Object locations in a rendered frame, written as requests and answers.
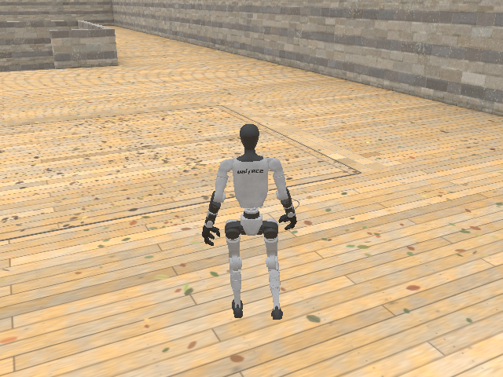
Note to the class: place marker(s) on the robot left hand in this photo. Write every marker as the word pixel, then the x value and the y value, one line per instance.
pixel 206 233

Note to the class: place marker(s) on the robot right forearm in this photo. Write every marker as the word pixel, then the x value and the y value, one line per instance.
pixel 288 206

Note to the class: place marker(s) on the robot right upper arm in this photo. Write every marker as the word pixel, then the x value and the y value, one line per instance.
pixel 279 178

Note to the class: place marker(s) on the robot thigh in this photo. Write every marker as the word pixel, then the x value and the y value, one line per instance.
pixel 232 231
pixel 270 233

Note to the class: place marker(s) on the robot right thigh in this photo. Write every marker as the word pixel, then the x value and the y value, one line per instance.
pixel 270 233

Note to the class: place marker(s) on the robot left thigh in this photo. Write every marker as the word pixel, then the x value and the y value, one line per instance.
pixel 232 231

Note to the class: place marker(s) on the robot left upper arm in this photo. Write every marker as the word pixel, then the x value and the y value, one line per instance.
pixel 221 180

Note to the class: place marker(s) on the robot right hand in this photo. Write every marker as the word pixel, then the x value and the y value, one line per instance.
pixel 285 218

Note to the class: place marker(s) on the robot left forearm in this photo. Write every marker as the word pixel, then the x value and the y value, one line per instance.
pixel 212 212

